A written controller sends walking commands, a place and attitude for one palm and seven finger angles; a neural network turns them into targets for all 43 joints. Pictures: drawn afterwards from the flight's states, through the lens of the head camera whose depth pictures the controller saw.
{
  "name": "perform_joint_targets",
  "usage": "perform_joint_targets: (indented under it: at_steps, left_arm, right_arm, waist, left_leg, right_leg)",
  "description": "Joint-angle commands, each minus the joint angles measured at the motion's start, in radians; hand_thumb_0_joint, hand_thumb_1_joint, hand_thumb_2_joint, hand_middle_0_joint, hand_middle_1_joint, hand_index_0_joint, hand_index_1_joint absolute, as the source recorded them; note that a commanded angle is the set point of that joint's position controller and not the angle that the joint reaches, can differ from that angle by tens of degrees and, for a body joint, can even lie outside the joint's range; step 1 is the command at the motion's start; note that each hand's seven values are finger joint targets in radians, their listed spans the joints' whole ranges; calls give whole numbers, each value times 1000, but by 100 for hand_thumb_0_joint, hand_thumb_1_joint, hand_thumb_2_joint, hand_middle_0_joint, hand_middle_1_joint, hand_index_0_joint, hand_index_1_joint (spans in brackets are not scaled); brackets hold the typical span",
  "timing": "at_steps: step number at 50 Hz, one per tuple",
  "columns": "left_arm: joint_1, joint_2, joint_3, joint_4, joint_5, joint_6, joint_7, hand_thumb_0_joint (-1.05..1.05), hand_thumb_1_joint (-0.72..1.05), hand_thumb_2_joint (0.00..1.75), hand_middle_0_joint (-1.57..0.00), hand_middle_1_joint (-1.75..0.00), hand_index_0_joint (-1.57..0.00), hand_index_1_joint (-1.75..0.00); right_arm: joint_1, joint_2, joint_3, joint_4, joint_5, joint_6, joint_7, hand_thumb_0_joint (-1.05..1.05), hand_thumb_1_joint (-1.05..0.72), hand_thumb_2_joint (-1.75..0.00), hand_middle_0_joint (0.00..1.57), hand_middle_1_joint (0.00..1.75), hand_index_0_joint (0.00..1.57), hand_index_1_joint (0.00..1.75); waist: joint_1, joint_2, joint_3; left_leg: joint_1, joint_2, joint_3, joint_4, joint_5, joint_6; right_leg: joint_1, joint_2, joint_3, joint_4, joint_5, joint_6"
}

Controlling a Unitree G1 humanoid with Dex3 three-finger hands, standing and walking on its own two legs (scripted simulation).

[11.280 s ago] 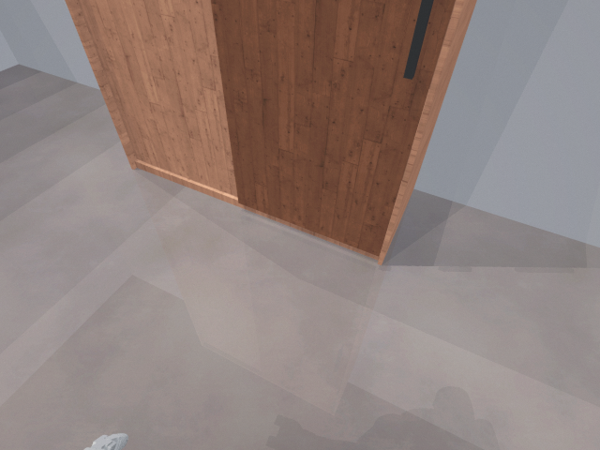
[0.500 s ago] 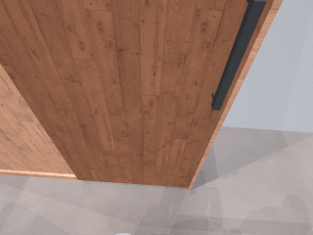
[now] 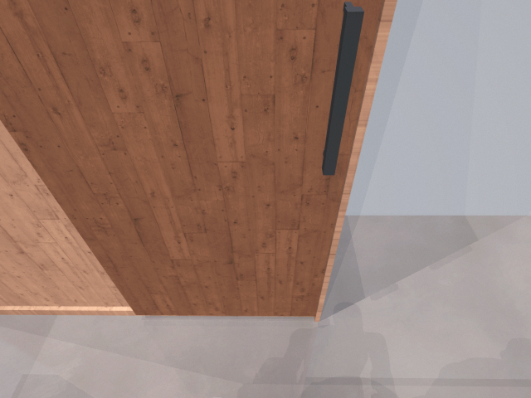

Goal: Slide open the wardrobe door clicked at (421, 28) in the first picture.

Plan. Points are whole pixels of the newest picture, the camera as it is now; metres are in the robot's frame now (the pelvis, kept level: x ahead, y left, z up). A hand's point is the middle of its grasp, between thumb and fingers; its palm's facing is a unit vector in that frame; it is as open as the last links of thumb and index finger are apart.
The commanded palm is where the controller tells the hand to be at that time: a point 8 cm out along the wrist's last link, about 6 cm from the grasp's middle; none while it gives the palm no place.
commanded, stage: come to a stop and stand still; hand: right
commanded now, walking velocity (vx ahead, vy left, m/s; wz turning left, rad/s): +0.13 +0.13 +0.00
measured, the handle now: (336, 99) +0.55 -0.09 +0.20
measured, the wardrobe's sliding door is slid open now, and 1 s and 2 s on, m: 0.00 0.00 0.00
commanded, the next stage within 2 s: look again from close up in 0.78 s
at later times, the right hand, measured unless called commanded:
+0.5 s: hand out of the picture +0.02 -0.11 -0.18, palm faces +0.05 +0.98 -0.20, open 7.3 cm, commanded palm none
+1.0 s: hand out of the picture +0.01 -0.13 -0.18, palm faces +0.00 +0.98 -0.19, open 7.4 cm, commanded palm none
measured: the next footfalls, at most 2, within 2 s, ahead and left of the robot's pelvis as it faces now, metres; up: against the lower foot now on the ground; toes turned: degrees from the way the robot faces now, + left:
left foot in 0.22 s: +0.03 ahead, +0.14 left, +0.00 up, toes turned +4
right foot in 0.50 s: +0.05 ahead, -0.08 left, +0.00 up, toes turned -1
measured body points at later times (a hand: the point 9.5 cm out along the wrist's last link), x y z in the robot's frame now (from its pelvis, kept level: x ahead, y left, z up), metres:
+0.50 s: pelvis +0.02 +0.06 -0.01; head +0.02 +0.07 +0.44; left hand +0.01 +0.28 -0.17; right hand +0.02 -0.16 -0.16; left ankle -0.01 +0.13 -0.74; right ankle +0.02 -0.08 -0.74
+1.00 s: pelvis +0.02 +0.03 -0.01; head +0.03 +0.04 +0.44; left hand +0.02 +0.26 -0.17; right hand +0.01 -0.18 -0.16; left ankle +0.00 +0.13 -0.74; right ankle +0.01 -0.08 -0.74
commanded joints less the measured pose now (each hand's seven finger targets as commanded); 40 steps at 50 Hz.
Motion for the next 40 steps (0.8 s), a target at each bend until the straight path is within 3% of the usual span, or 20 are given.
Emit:
perform_joint_targets:
  at_steps: [1,4,6,8,9,10,11,12,13,14,15,17,18,22,24,25,27,29,32,40]
  left_arm:
    - [32,169,34,-42,-4,-40,19,0,90,90,-20,-30,-20,-30]
    - [96,173,40,-12,2,-41,22,0,90,90,-20,-30,-20,-30]
    - [97,172,36,2,4,-39,21,0,90,90,-20,-30,-20,-30]
    - [67,173,32,10,-1,-34,20,0,90,90,-20,-30,-20,-30]
    - [49,168,30,15,-7,-33,20,0,90,90,-20,-30,-20,-30]
    - [55,136,25,21,-17,-36,16,0,90,90,-20,-30,-20,-30]
    - [56,82,13,12,-28,-38,11,0,90,90,-20,-30,-20,-30]
    - [25,53,0,-5,-24,-34,8,0,90,90,-20,-30,-20,-30]
    - [5,65,5,-7,-19,-28,7,0,90,90,-20,-30,-20,-30]
    - [-10,66,6,4,-12,-16,9,0,90,90,-20,-30,-20,-30]
    - [-10,74,8,20,-12,-14,10,0,90,90,-20,-30,-20,-30]
    - [22,42,-1,53,-18,-14,12,0,90,90,-20,-30,-20,-30]
    - [22,33,-3,63,-19,-12,12,0,90,90,-20,-30,-20,-30]
    - [25,31,-6,81,-18,-9,16,0,90,90,-20,-30,-20,-30]
    - [47,44,-8,97,-17,-14,17,0,90,90,-20,-30,-20,-30]
    - [40,57,-9,100,-17,-21,19,0,90,90,-20,-30,-20,-30]
    - [20,74,-8,98,-18,-26,23,0,90,90,-20,-30,-20,-30]
    - [-8,66,-14,104,-21,-29,25,0,90,90,-20,-30,-20,-30]
    - [-6,66,-17,103,-21,-31,28,0,90,90,-20,-30,-20,-30]
    - [-14,76,-18,100,-21,-28,26,0,90,90,-20,-30,-20,-30]
  right_arm:
    - [-38,-46,4,-51,-3,-43,17,0,-90,-90,20,30,20,30]
    - [-84,-26,17,-71,1,-48,19,0,-90,-90,20,30,20,30]
    - [-94,-10,28,-69,6,-57,17,0,-90,-90,20,30,20,30]
    - [-5,8,32,-30,14,-64,12,0,-90,-90,20,30,20,30]
    - [57,9,33,3,14,-69,9,0,-90,-90,20,30,20,30]
    - [100,-14,33,29,12,-77,2,0,-90,-90,20,30,20,30]
    - [135,-75,27,45,8,-85,-10,0,-90,-90,20,30,20,30]
    - [136,-118,21,53,11,-86,-14,0,-90,-90,20,30,20,30]
    - [115,-117,25,46,10,-81,-14,0,-90,-90,20,30,20,30]
    - [92,-97,21,48,10,-88,-17,0,-90,-90,20,30,20,30]
    - [66,-57,32,54,10,-88,-19,0,-90,-90,20,30,20,30]
    - [46,-31,41,60,12,-87,-24,0,-90,-90,20,30,20,30]
    - [43,-34,41,61,13,-88,-25,0,-90,-90,20,30,20,30]
    - [39,-32,48,68,17,-85,-28,0,-90,-90,20,30,20,30]
    - [23,-22,53,71,21,-82,-28,0,-90,-90,20,30,20,30]
    - [29,-9,56,72,24,-81,-27,0,-90,-90,20,30,20,30]
    - [46,4,57,74,20,-80,-30,0,-90,-90,20,30,20,30]
    - [52,-13,58,87,22,-74,-30,0,-90,-90,20,30,20,30]
    - [77,-13,61,97,21,-77,-33,0,-90,-90,20,30,20,30]
    - [91,-4,70,101,20,-79,-35,0,-90,-90,20,30,20,30]
  waist:
    - [28,-132,146]
    - [65,-161,105]
    - [71,-198,87]
    - [31,-206,40]
    - [0,-170,18]
    - [-9,-91,-10]
    - [-16,71,-28]
    - [-19,190,21]
    - [-21,147,50]
    - [-22,247,80]
    - [-10,198,115]
    - [11,101,106]
    - [10,81,102]
    - [18,65,100]
    - [32,29,104]
    - [25,-7,100]
    - [13,-14,100]
    - [5,-97,99]
    - [1,-82,76]
    - [3,-23,102]
  left_leg:
    - [-158,37,6,10,-11,-11]
    - [-103,57,28,-143,-92,-10]
    - [4,47,51,-286,-155,-2]
    - [183,20,77,-440,-85,6]
    - [297,17,90,-563,55,4]
    - [414,58,41,-638,153,9]
    - [528,194,-124,-668,214,49]
    - [481,305,-211,-706,245,114]
    - [395,325,-206,-720,191,159]
    - [338,293,-221,-743,202,168]
    - [315,278,-204,-738,256,180]
    - [340,251,-119,-680,421,186]
    - [332,240,-99,-670,443,181]
    - [281,213,-79,-674,354,157]
    - [218,182,-63,-668,236,118]
    - [215,145,-47,-659,217,91]
    - [261,123,-42,-662,263,65]
    - [301,120,-24,-633,300,61]
    - [352,123,-23,-637,347,60]
    - [329,124,-28,-666,273,62]
  right_leg:
    - [60,-239,223,-271,-120,-130]
    - [143,-274,238,-229,50,-163]
    - [126,-264,218,-175,208,-166]
    - [64,-232,176,-104,300,-137]
    - [9,-199,142,-53,258,-102]
    - [-59,-143,94,2,170,-53]
    - [-187,-70,19,105,9,-5]
    - [-250,-19,-37,145,-191,23]
    - [-220,-30,-18,201,-240,20]
    - [-216,-48,6,248,-231,19]
    - [-206,-54,13,274,-198,20]
    - [-180,-57,2,251,-158,23]
    - [-156,-54,-7,234,-136,28]
    - [-60,-54,-12,126,-23,35]
    - [24,-72,12,20,114,26]
    - [47,-92,33,-10,191,17]
    - [31,-117,31,-8,240,10]
    - [31,-114,38,-33,276,5]
    - [35,-113,33,-43,300,3]
    - [47,-102,34,-82,212,1]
